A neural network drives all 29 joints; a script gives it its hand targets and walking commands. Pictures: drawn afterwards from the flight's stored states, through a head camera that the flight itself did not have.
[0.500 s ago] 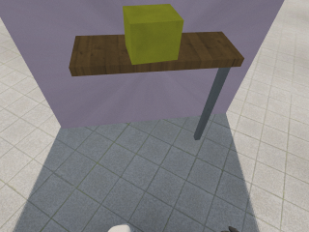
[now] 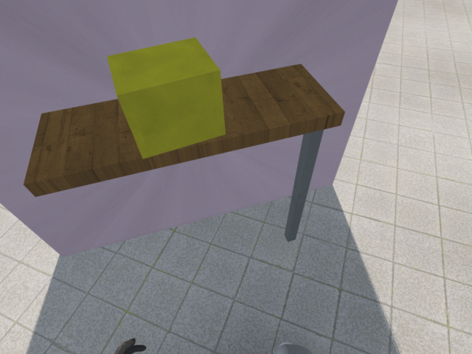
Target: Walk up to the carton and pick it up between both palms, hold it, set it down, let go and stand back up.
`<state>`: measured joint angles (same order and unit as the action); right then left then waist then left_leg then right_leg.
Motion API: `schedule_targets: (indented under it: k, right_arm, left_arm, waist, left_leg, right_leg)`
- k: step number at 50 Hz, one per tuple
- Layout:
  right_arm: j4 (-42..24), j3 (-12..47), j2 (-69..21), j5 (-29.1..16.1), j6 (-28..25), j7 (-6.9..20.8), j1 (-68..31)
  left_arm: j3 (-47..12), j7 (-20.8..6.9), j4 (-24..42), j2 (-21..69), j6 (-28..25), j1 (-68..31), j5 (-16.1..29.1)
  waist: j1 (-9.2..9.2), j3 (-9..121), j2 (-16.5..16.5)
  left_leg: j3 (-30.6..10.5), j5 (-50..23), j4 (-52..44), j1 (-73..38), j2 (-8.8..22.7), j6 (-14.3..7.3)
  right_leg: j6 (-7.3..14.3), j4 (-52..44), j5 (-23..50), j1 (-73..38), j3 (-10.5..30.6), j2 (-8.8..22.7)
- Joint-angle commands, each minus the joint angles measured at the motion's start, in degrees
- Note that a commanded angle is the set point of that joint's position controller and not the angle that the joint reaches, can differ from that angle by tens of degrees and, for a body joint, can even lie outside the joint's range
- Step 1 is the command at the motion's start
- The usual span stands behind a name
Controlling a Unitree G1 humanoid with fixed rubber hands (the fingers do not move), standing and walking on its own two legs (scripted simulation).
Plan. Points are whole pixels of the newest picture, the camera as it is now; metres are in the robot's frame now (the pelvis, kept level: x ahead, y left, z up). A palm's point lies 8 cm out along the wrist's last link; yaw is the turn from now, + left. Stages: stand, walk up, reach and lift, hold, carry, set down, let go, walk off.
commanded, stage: walk up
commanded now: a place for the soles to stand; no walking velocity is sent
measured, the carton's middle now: (169, 97) +0.66 +0.16 +0.09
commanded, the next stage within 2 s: none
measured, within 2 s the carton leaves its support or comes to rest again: neither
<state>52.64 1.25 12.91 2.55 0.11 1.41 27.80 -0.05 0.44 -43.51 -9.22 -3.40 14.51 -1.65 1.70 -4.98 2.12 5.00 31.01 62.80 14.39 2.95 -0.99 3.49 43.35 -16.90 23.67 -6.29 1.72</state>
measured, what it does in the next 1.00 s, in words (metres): walks ahead: left foot, then right foot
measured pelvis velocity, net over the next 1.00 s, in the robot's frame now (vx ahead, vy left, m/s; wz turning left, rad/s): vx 0.16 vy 0.07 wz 0.01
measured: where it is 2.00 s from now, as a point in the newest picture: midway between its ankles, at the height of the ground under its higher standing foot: outside the picture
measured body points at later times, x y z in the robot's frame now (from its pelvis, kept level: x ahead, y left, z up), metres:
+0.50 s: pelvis +0.14 +0.07 +0.00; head +0.16 +0.09 +0.45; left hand +0.12 +0.30 -0.15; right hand +0.26 -0.15 -0.13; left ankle +0.24 +0.18 -0.71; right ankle +0.08 -0.07 -0.68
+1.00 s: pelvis +0.16 +0.07 +0.02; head +0.17 +0.07 +0.47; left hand +0.22 +0.32 -0.12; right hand +0.20 -0.18 -0.13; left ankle +0.24 +0.18 -0.71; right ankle +0.15 -0.05 -0.71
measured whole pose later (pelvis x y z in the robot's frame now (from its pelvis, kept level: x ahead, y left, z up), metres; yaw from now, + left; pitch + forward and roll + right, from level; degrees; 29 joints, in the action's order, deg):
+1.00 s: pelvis +0.16 +0.07 +0.02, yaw +0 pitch -2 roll +0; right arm 56.7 1.9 13.6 0.3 0.9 0.2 14.1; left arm -1.4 0.3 -52.6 -12.7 -0.4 15.2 0.3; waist 1.0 -2.5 0.5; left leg 7.4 9.2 30.7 19.4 2.9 -1.7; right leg -0.5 33.2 -19.1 12.1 -1.7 1.6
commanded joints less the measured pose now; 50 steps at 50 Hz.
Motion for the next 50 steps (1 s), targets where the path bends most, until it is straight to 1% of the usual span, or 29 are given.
schedule_targets:
  k: [1, 3, 4, 6, 8, 10, 14, 16, 18, 19, 20, 21, 22, 23, 25, 26, 30, 31, 32, 33, 34, 35, 36, 37, 39, 41, 44, 49, 50]
  right_arm:
    - [-6.83, -2.86, 8.17, -0.24, -1.35, -0.21, -2.49]
    - [-5.56, -2.50, 5.30, -0.03, -1.44, -0.02, 0.18]
    - [-5.20, -2.66, 4.95, 0.07, -1.28, -0.08, 0.69]
    - [-4.90, -2.87, 4.13, 0.76, -0.82, 0.31, -1.34]
    - [-5.36, -2.83, 2.72, 0.48, -0.44, 0.84, -3.41]
    - [-5.83, -2.39, 2.36, 0.79, -0.33, 1.30, -6.63]
    - [-6.85, -1.86, 1.50, -0.09, -1.42, 0.62, -12.99]
    - [-6.10, -2.09, 1.89, -0.29, -1.71, -0.13, -12.15]
    - [-3.89, -2.83, 3.77, -0.02, -1.80, -0.93, -5.85]
    - [-3.14, -3.73, 6.31, -0.14, -1.93, -1.45, -1.97]
    - [-2.78, -4.67, 9.22, -0.44, -1.88, -1.85, -0.24]
    - [-4.10, -4.79, 11.54, -1.17, -1.54, -2.11, -1.64]
    - [-4.95, -4.81, 12.17, -2.66, -0.53, -2.50, -5.85]
    - [-5.51, -4.82, 11.11, -3.91, 0.25, -2.88, -10.56]
    - [-6.25, -3.64, 8.67, -3.39, 0.95, -3.14, -12.75]
    - [-6.24, -3.62, 8.69, -3.14, 0.93, -3.27, -13.98]
    - [-6.18, -2.97, 6.95, -2.14, 1.05, -2.72, -18.34]
    - [-5.94, -2.73, 6.91, -1.98, 1.14, -2.50, -19.89]
    - [-5.51, -2.79, 6.95, -2.00, 1.38, -2.30, -19.88]
    - [-5.40, -2.23, 6.85, -1.93, 1.49, -2.08, -19.89]
    - [-5.59, -1.75, 5.64, -2.38, 1.69, -1.79, -19.42]
    - [-4.81, -1.17, 4.30, -2.65, 1.98, -1.64, -17.83]
    - [-4.34, -1.44, 3.58, -2.93, 2.49, -1.73, -17.23]
    - [-3.45, -1.16, 3.96, -2.53, 2.30, -1.62, -15.62]
    - [-1.85, -1.19, 5.61, -1.89, 1.21, -1.22, -15.83]
    - [-1.63, -1.28, 6.52, -1.73, 0.26, -1.21, -15.62]
    - [-0.66, -1.22, 7.19, -1.97, -0.40, -1.45, -14.16]
    - [0.44, -0.83, 8.60, -2.20, -0.38, -1.56, -14.81]
    - [0.89, -0.73, 8.32, -2.35, -0.38, -1.53, -14.61]
  left_arm:
    - [3.76, 2.23, 1.37, -11.75, -0.81, 14.83, 1.22]
    - [3.38, 1.58, 1.14, -10.40, -1.67, 11.28, 0.75]
    - [3.12, 1.24, 0.75, -9.59, -2.07, 10.80, 0.63]
    - [3.11, 1.15, 0.13, -8.60, -2.69, 11.47, 0.05]
    - [2.91, 1.15, -1.07, -7.84, -3.06, 11.98, -0.05]
    - [2.20, 1.04, -2.12, -7.70, -2.99, 13.69, -0.24]
    - [1.97, 0.36, -2.67, -9.39, -2.38, 11.28, -0.55]
    - [1.56, 0.26, -2.66, -10.99, -1.70, 12.63, -0.68]
    - [1.10, 0.10, -3.12, -11.97, -0.63, 12.28, -0.54]
    - [0.29, -0.07, -3.27, -10.51, -0.05, 13.14, -0.82]
    - [-0.72, -0.17, -3.06, -8.12, 0.45, 15.84, -0.25]
    - [-1.63, 0.10, -3.57, -5.10, 1.55, 20.67, 0.71]
    - [-1.26, 0.92, -3.91, -5.17, 3.03, 21.26, 1.10]
    - [-1.15, 1.16, -3.70, -6.73, 3.71, 17.69, 0.86]
    - [-0.63, 1.21, -3.30, -8.32, 3.96, 14.05, 0.64]
    - [-0.69, 1.15, -3.85, -7.35, 4.02, 14.33, 0.91]
    - [-0.06, 1.35, -6.01, -6.95, 3.24, 16.50, 1.02]
    - [-0.09, 1.39, -5.22, -6.40, 2.84, 15.31, 0.80]
    - [-0.01, 1.23, -5.59, -6.50, 2.61, 15.19, 1.07]
    - [0.21, 1.24, -4.36, -7.35, 2.46, 13.39, 0.99]
    - [0.46, 1.22, -3.93, -8.80, 2.31, 12.12, 0.80]
    - [0.84, 1.23, -3.05, -10.28, 2.24, 9.84, 1.24]
    - [1.67, 1.33, -2.65, -12.93, 2.62, 4.07, 2.31]
    - [1.71, 1.32, -2.54, -13.27, 2.88, 0.29, 2.58]
    - [0.83, 0.94, -3.51, -10.92, 2.96, 0.06, 2.37]
    - [0.55, 0.57, -4.24, -10.55, 2.40, 2.80, 1.98]
    - [0.28, 0.07, -5.33, -9.93, 2.27, 2.79, 2.12]
    - [-0.25, 0.07, -7.05, -9.42, 1.98, 4.29, 1.85]
    - [-0.27, 0.03, -7.63, -9.74, 1.90, 4.39, 1.73]
  waist:
    - [-6.28, -0.44, -6.84]
    - [-3.36, 0.31, -9.82]
    - [-2.18, 2.05, -9.19]
    - [-2.98, 1.63, -8.72]
    - [-2.12, -1.22, -10.44]
    - [-2.11, -3.65, -9.43]
    - [-2.20, -2.86, -12.42]
    - [-2.28, -0.75, -9.04]
    - [0.45, 2.77, -5.97]
    - [2.31, 4.24, -0.72]
    - [2.27, 6.25, 5.88]
    - [0.34, 10.97, 10.13]
    - [-0.66, 8.28, 11.07]
    - [-0.44, 3.76, 9.52]
    - [-0.87, 2.80, 6.61]
    - [-1.73, 1.68, 7.71]
    - [-3.31, 6.49, 4.51]
    - [-3.95, 7.85, 5.96]
    - [-3.95, 8.63, 4.88]
    - [-3.87, 8.87, 4.78]
    - [-3.25, 8.14, 1.36]
    - [-2.16, 7.06, -4.99]
    - [-0.37, 1.15, -6.87]
    - [0.54, -1.48, -9.51]
    - [0.10, -3.66, -8.00]
    - [-0.95, 0.13, -5.74]
    - [-0.88, 2.09, -7.48]
    - [-2.26, 2.16, -0.62]
    - [-2.10, 2.62, -1.33]
  left_leg:
    - [-7.91, -8.27, 9.20, 24.30, 3.02, 0.70]
    - [-8.47, -10.96, 5.64, 19.34, 2.71, 0.87]
    - [-7.78, -11.34, 6.05, 17.91, 3.14, 1.46]
    - [-6.42, -13.18, 3.66, 18.43, 2.43, 2.24]
    - [-5.90, -17.62, -0.76, 19.47, 2.92, 2.64]
    - [-4.89, -21.80, -5.23, 20.60, 2.93, 2.56]
    - [-0.91, -29.80, -21.15, 9.81, 1.71, 1.74]
    - [0.72, -30.83, -25.12, 3.18, -0.41, 0.33]
    - [-0.47, -33.44, -29.25, -8.10, -0.50, -0.79]
    - [-3.48, -35.71, -32.78, -12.17, 0.70, -0.81]
    - [-10.78, -42.55, -33.19, -16.07, 7.62, -1.98]
    - [-25.44, -38.63, -38.71, -12.78, 18.61, -6.66]
    - [-28.00, -23.14, -43.42, -7.29, 19.40, -12.18]
    - [-27.73, -13.40, -47.51, -1.88, 18.30, -12.92]
    - [-22.06, -11.48, -48.14, 0.60, 15.08, -10.53]
    - [-19.42, -10.23, -48.14, 4.55, 14.35, -10.37]
    - [-12.48, -20.39, -42.25, 5.78, 11.34, -7.80]
    - [-11.18, -22.72, -40.01, 6.07, 10.80, -7.57]
    - [-9.60, -20.38, -39.04, 6.32, 9.40, -6.53]
    - [-9.35, -19.30, -37.97, 7.22, 9.75, -5.47]
    - [-8.54, -13.16, -37.08, 7.67, 8.11, -4.10]
    - [-5.87, -7.54, -33.34, 7.21, 5.24, -2.17]
    - [-2.71, -8.85, -30.06, 0.86, 0.04, -0.92]
    - [-2.82, -10.83, -28.27, -3.62, -0.22, -1.10]
    - [-4.45, -15.41, -32.34, -2.51, 1.48, -1.69]
    - [-5.34, -17.97, -33.69, -2.45, 2.94, -2.37]
    - [-7.31, -14.41, -37.83, -1.36, 5.28, -2.35]
    - [-8.61, -12.78, -42.77, 2.67, 6.77, -2.73]
    - [-8.72, -12.86, -43.08, 1.76, 7.15, -2.59]
  right_leg:
    - [3.16, -28.81, 4.06, -20.42, 32.11, 19.30]
    - [2.49, -28.26, 11.24, -16.43, 22.67, 16.25]
    - [4.42, -27.71, 12.54, -14.89, 20.57, 16.09]
    - [6.85, -28.50, 13.14, -14.70, 15.80, 15.19]
    - [6.84, -28.95, 14.33, -11.47, 11.43, 13.67]
    - [5.73, -28.81, 13.37, -10.78, 9.56, 12.11]
    - [5.42, -21.63, 29.58, -8.06, 1.49, 9.22]
    - [5.33, -17.03, 30.73, -6.83, 3.39, 11.39]
    - [4.03, -12.03, 22.13, -3.40, 3.80, 11.17]
    - [2.44, -6.57, 14.96, -2.42, 3.35, 9.32]
    - [0.16, 1.18, 0.23, 1.09, 1.25, 6.03]
    - [-2.66, 11.90, -20.01, -1.96, 1.79, -0.05]
    - [-2.56, 15.06, -23.58, -1.91, 3.74, 1.07]
    - [-2.87, 15.47, -23.60, -1.12, 4.28, 1.79]
    - [-2.86, 12.53, -23.65, -1.55, 6.32, 2.40]
    - [-2.89, 10.91, -21.53, -3.83, 5.69, 2.48]
    - [-2.66, -0.90, -7.56, -12.48, 3.80, 1.20]
    - [-2.54, -4.83, -1.84, -14.59, 4.12, 1.33]
    - [-2.00, -8.26, 1.64, -16.18, 3.23, 0.71]
    - [-1.71, -10.74, 4.23, -15.96, 5.66, 1.93]
    - [-0.53, -13.35, 1.09, -13.73, 10.10, 4.75]
    - [0.91, -20.61, -8.36, -8.27, 17.80, 9.53]
    - [2.93, -25.96, -19.04, 4.75, 20.52, 12.18]
    - [2.88, -27.55, -22.12, 10.46, 19.56, 10.94]
    - [0.72, -25.91, -15.70, 7.68, 14.71, 7.36]
    - [0.65, -23.13, -9.12, 2.49, 14.67, 7.21]
    - [0.45, -21.39, -9.66, -0.90, 12.24, 5.19]
    - [0.14, -18.17, -3.28, -6.84, 10.62, 3.71]
    - [-0.03, -17.85, -3.14, -6.78, 10.32, 3.70]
